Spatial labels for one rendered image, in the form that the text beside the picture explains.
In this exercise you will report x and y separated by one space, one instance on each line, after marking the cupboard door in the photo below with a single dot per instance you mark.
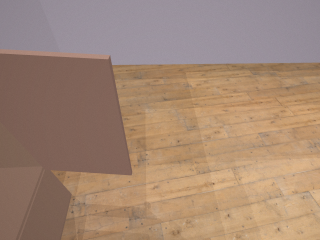
64 109

